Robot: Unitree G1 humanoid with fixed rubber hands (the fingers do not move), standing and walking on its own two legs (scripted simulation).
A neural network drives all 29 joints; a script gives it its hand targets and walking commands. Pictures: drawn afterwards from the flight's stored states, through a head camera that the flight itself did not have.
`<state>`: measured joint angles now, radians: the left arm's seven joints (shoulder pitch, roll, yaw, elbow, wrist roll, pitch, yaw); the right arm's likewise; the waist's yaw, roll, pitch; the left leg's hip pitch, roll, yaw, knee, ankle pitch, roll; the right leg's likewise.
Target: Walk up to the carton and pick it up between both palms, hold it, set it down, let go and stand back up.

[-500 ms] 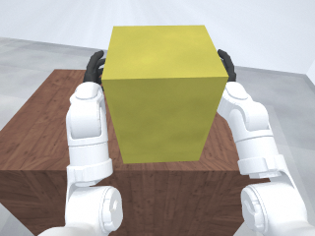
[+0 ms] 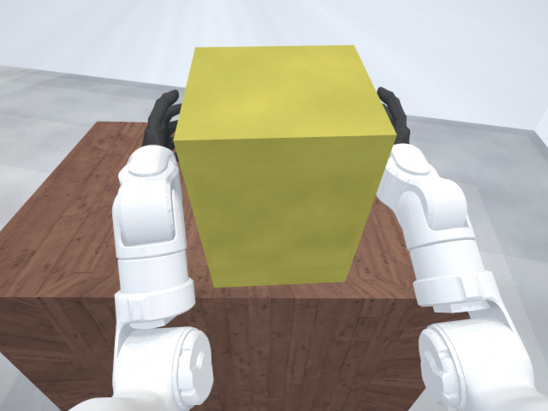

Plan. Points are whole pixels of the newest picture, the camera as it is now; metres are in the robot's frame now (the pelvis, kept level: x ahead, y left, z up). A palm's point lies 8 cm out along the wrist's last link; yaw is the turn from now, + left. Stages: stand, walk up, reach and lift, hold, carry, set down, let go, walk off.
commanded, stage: hold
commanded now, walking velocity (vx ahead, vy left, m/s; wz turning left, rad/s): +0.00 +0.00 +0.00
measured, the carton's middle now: (278, 176) +0.37 +0.01 +0.21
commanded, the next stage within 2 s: none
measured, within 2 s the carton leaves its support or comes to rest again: neither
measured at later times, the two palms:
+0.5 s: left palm (160, 154) +0.35 +0.15 +0.26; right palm (390, 150) +0.36 -0.14 +0.26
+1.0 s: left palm (161, 153) +0.35 +0.15 +0.26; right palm (389, 151) +0.36 -0.14 +0.26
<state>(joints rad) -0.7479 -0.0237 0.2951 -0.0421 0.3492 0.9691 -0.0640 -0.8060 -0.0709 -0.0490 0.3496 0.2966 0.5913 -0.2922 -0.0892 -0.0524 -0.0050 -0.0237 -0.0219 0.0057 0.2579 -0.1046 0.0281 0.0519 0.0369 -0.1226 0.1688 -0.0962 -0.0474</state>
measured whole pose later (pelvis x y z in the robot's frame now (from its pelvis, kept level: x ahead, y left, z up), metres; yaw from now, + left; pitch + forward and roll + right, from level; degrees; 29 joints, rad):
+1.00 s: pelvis +0.00 +0.00 +0.00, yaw +0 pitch -7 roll -1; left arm -0.75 -0.02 0.29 -0.03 0.35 0.97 -0.07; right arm -0.79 -0.07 -0.04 0.36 0.29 0.59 -0.30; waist -0.09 -0.06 -0.01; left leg -0.02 -0.02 0.00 0.26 -0.11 0.03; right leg 0.05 0.04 -0.12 0.17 -0.10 -0.05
